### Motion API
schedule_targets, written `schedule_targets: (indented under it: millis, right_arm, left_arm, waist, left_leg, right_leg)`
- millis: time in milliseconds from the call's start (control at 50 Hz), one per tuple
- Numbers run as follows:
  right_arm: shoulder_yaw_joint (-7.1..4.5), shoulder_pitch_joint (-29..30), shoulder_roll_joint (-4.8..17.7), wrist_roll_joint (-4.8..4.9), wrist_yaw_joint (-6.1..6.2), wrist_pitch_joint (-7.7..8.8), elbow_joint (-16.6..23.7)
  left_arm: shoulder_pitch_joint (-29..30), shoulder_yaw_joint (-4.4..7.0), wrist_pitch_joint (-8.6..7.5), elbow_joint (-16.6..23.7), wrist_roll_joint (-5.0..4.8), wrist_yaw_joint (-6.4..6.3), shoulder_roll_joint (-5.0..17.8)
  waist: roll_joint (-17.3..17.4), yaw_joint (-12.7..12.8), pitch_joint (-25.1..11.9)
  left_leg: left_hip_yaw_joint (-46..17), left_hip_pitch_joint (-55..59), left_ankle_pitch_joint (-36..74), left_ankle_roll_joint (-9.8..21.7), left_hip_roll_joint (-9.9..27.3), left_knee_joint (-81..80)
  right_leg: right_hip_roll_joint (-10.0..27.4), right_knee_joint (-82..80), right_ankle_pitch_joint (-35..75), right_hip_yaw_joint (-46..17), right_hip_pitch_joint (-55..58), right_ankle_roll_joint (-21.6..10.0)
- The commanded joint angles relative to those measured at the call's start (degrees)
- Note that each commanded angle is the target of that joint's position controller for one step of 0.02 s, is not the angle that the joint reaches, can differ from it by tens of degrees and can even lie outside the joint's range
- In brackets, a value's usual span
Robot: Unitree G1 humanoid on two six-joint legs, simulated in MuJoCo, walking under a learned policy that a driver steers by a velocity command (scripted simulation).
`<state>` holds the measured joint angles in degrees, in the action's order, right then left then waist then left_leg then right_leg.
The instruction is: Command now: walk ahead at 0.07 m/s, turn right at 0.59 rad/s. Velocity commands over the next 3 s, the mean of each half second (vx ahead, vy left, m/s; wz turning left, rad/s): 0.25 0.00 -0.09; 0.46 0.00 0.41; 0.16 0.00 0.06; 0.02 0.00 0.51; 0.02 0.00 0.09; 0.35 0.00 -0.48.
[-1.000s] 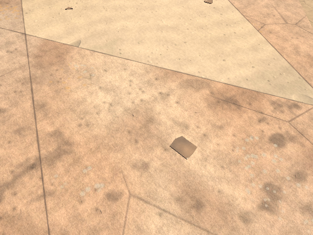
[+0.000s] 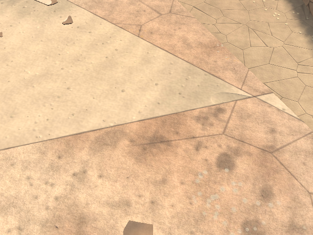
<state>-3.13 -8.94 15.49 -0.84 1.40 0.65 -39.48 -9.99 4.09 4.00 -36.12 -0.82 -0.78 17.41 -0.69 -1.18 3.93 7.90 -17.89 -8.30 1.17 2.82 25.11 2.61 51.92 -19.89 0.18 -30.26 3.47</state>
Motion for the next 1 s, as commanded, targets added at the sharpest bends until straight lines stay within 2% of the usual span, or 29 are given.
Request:
schedule_targets:
  millis: [20,80,100,120,140,160,180,200,240,280,360,460,520,580,600,620,640,660,680,700,720,740,760,780,800,820,880,960,1000]
  right_arm:
    - [-3.21,3.46,10.49,0.8,-0.08,0.36,3.54]
    - [-3.5,3.68,11.08,2.11,-0.28,-0.18,2.28]
    - [-3.24,1.95,9.88,2.41,-0.42,-0.41,1.27]
    - [-2.42,-0.08,7.03,1.82,-0.87,-0.56,0.12]
    - [-0.52,0.73,2.17,-1.09,-1.73,-0.39,2.31]
    - [-1.81,4.52,6.26,0.29,-1.51,0.31,3.79]
    - [-2.78,6.8,9.39,1.99,-1.67,0.78,3.39]
    - [-3.16,5.94,9.71,2.4,-1.84,0.95,2.66]
    - [-3.28,3.44,9.14,1.41,-1.89,1.05,0.1]
    - [-3.1,2.03,7.86,1.9,-2.33,1.52,-1.38]
    - [-2.6,2.51,5.82,2.24,-2.42,1.75,-1.8]
    - [-1.8,4.39,4.38,1.96,-3.12,1.49,-0.54]
    - [-0.94,7.35,3.26,1.98,-4.03,1.71,1.27]
    - [-0.62,9.02,3.39,2.17,-5.01,1.97,3.13]
    - [-0.71,8.75,3.78,2.18,-5.26,2.0,3.62]
    - [-1.11,7.24,4.64,2.16,-5.37,1.99,3.84]
    - [-1.95,2.84,6.02,2.14,-5.28,1.91,3.15]
    - [-3.6,-5.82,8.68,2.31,-4.86,1.88,0.96]
    - [-5.6,-15.55,12.96,2.7,-3.89,1.46,-1.33]
    - [-6.75,-16.94,20.29,3.16,-3.11,1.56,-1.41]
    - [-5.21,-18.43,16.18,2.53,-3.24,2.36,0.41]
    - [-4.24,-16.32,12.78,1.93,-3.28,2.93,-0.2]
    - [-3.77,-13.17,11.43,2.14,-3.16,3.21,0.23]
    - [-3.17,-8.87,9.66,1.97,-3.02,3.14,1.06]
    - [-2.53,-5.98,8.14,1.22,-2.77,3.17,2.33]
    - [-2.43,-4.47,7.96,0.86,-2.59,3.17,3.19]
    - [-2.47,-4.22,8.64,1.27,-1.8,3.64,2.61]
    - [-2.0,-6.51,8.45,1.25,-1.18,3.82,0.32]
    - [-1.9,-9.37,9.0,1.11,-0.93,3.68,-1.42]
  left_arm:
    - [-1.32,1.4,0.04,4.13,0.03,0.88,4.37]
    - [-2.02,1.83,0.0,4.39,0.18,1.61,4.08]
    - [-4.14,2.26,-0.17,3.34,0.3,1.45,4.55]
    - [-7.63,3.0,-0.42,2.38,0.28,0.96,6.57]
    - [-10.59,3.78,-0.86,2.92,0.04,-0.09,11.78]
    - [-11.37,3.88,-2.3,3.48,1.28,0.25,13.59]
    - [-10.23,2.81,-3.67,2.65,1.59,0.46,10.26]
    - [-7.71,2.14,-4.61,1.93,1.14,0.35,8.45]
    - [-4.65,1.11,-5.51,1.57,0.9,-0.14,6.58]
    - [-5.29,0.9,-6.66,0.94,1.81,-0.51,5.94]
    - [-7.41,1.23,-8.17,-1.04,2.08,-0.68,5.88]
    - [-8.08,1.93,-8.43,-3.58,1.41,-0.5,6.65]
    - [-9.91,2.42,-8.21,-5.47,0.88,-0.31,7.05]
    - [-10.42,2.98,-7.66,-6.88,-0.01,-0.2,7.95]
    - [-10.13,3.2,-7.42,-7.16,-0.26,-0.21,8.58]
    - [-9.46,3.43,-7.18,-7.2,-0.37,-0.3,9.5]
    - [-8.62,3.56,-6.86,-7.12,-0.48,-0.49,10.27]
    - [-8.18,3.25,-6.56,-6.99,-0.59,-0.7,9.9]
    - [-9.14,2.39,-6.94,-6.37,0.21,-0.94,8.26]
    - [-13.08,-0.35,-8.26,-2.65,2.43,-0.33,0.09]
    - [-8.6,-0.18,-10.61,-2.76,0.47,0.22,3.25]
    - [-3.23,0.77,-11.79,-1.1,-1.91,0.77,7.01]
    - [-1.66,0.35,-12.53,-0.59,-1.41,0.58,6.45]
    - [-1.21,0.54,-12.78,-0.92,0.36,0.17,6.48]
    - [-2.34,1.0,-12.33,-1.18,1.07,0.1,6.86]
    - [-3.36,1.14,-11.63,-1.27,1.25,0.26,6.72]
    - [-3.91,0.52,-9.93,-1.57,1.79,0.43,4.46]
    - [3.74,-1.02,-10.19,-0.87,1.33,1.27,1.55]
    - [7.26,-1.29,-10.78,-0.16,0.99,2.01,1.28]
  waist:
    - [9.01,0.76,-9.52]
    - [8.06,2.06,-8.9]
    - [6.42,2.4,-9.59]
    - [0.48,3.08,-9.5]
    - [-16.39,2.29,-9.83]
    - [-14.79,6.24,-9.38]
    - [-9.79,6.33,-6.7]
    - [-9.95,4.61,-4.21]
    - [-8.95,2.98,-3.04]
    - [-6.65,2.48,-3.22]
    - [-4.36,3.51,-2.4]
    - [-4.21,4.54,0.49]
    - [-3.36,6.05,2.58]
    - [-3.56,6.19,3.45]
    - [-3.91,5.59,3.03]
    - [-4.6,4.24,1.3]
    - [-5.22,1.39,-2.3]
    - [-3.98,-3.4,-7.7]
    - [-0.33,-7.7,-13.57]
    - [17.53,-2.86,-18.65]
    - [11.48,-6.16,-26.84]
    - [8.41,-7.0,-18.59]
    - [4.79,-5.05,-13.63]
    - [1.99,-2.54,-9.86]
    - [2.91,-0.22,-8.28]
    - [3.8,1.08,-7.4]
    - [3.04,2.47,-5.11]
    - [4.39,-1.18,-2.47]
    - [4.24,-3.18,-2.37]
  left_leg:
    - [-9.27,5.57,9.46,11.46,15.98,-8.48]
    - [-7.43,5.93,6.06,8.55,15.47,-4.07]
    - [-5.75,3.13,-1.37,6.37,13.62,-1.39]
    - [-2.07,-3.95,-12.11,2.44,10.27,5.79]
    - [3.48,-19.46,-30.3,-3.46,1.83,26.18]
    - [-5.8,-27.78,-29.64,-3.53,-1.23,34.89]
    - [-8.72,-28.84,-23.25,-2.38,1.37,36.93]
    - [-9.02,-30.06,-17.6,-1.56,2.03,36.3]
    - [-9.75,-28.49,-8.99,-2.09,3.01,35.35]
    - [-9.99,-27.38,-1.92,-2.44,2.5,35.21]
    - [-13.22,-27.99,4.83,-3.78,0.95,28.51]
    - [-11.8,-26.97,7.68,-4.22,1.64,19.97]
    - [-9.42,-26.47,6.63,-2.39,2.21,15.4]
    - [-6.84,-24.22,2.14,0.49,1.89,11.96]
    - [-5.51,-22.21,-0.27,1.65,1.09,11.22]
    - [-3.63,-18.05,-2.58,2.99,-0.66,10.87]
    - [-1.42,-10.5,-3.48,4.39,-3.37,10.46]
    - [-0.22,2.45,-1.34,6.32,-6.7,7.96]
    - [-6.8,20.49,-0.57,8.96,-4.71,7.96]
    - [-40.88,38.43,-13.17,19.84,12.14,1.31]
    - [-57.39,42.17,-20.3,22.63,16.7,-8.6]
    - [-48.91,37.99,-16.14,19.39,15.43,-9.58]
    - [-41.84,30.26,-11.02,17.53,13.01,-8.8]
    - [-36.38,21.83,-4.91,16.17,10.9,-9.01]
    - [-32.57,15.8,0.01,15.68,8.97,-10.34]
    - [-31.23,12.14,2.78,15.91,8.04,-11.76]
    - [-24.44,6.0,11.56,16.08,6.41,-13.86]
    - [-14.86,3.55,16.41,11.54,2.42,-13.86]
    - [-14.09,5.1,19.51,10.43,3.34,-13.3]
  right_leg:
    - [0.67,-5.7,1.93,0.92,7.56,-1.63]
    - [-1.2,-17.72,5.7,3.24,13.34,-4.54]
    - [-2.94,-21.9,7.01,3.57,18.78,-6.15]
    - [-0.15,-27.34,8.84,-2.25,26.36,-8.71]
    - [14.57,-30.93,11.49,-23.05,34.64,-15.23]
    - [20.18,-37.87,-5.01,-34.43,29.68,-23.58]
    - [17.66,-40.62,-14.71,-30.63,28.27,-21.4]
    - [15.72,-41.27,-16.32,-27.06,27.5,-18.61]
    - [12.72,-42.44,-10.12,-19.95,26.59,-15.46]
    - [11.55,-43.79,-2.51,-14.79,26.98,-14.34]
    - [11.89,-45.17,5.55,-7.04,29.52,-13.67]
    - [13.64,-46.2,10.27,-0.84,30.32,-13.79]
    - [14.5,-45.46,13.24,2.64,31.96,-13.38]
    - [15.14,-42.92,16.78,5.15,33.95,-12.32]
    - [15.26,-40.86,21.9,6.01,34.35,-11.85]
    - [15.03,-37.05,32.87,7.27,34.42,-11.14]
    - [14.18,-30.0,45.63,9.13,33.58,-10.04]
    - [11.65,-18.06,52.8,11.86,30.03,-8.09]
    - [9.37,-2.67,43.86,12.15,17.74,-5.31]
    - [-1.63,20.35,-5.96,9.46,-7.66,-0.45]
    - [-4.37,28.18,-13.35,-5.18,-13.57,-1.02]
    - [-1.23,28.37,-8.17,-6.04,-18.91,-2.55]
    - [1.46,24.37,-3.44,-5.5,-17.94,-3.8]
    - [3.29,19.12,-0.18,-5.33,-14.64,-3.86]
    - [4.5,16.04,2.2,-5.79,-10.29,-3.78]
    - [4.6,14.27,3.32,-5.66,-7.85,-3.32]
    - [4.17,6.78,7.67,-3.38,-6.77,-0.81]
    - [2.46,-12.28,26.18,-0.47,-2.46,-0.65]
    - [0.64,-17.7,32.76,0.7,0.15,-1.64]
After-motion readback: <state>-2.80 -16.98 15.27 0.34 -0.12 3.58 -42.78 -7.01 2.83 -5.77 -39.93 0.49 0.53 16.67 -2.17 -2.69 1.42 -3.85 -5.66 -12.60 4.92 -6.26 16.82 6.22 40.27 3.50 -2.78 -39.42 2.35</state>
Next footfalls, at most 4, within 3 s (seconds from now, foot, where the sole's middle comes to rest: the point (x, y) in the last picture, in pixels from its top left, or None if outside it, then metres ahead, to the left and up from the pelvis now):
0.12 right None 0.07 -0.13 -0.77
0.68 left None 0.36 0.14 -0.77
1.14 right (156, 176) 0.70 0.02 -0.77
1.62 left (107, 202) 0.58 0.23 -0.77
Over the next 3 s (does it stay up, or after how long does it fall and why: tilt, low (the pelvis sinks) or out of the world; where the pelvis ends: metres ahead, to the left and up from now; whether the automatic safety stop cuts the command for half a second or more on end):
stays up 0.76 0.11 0.01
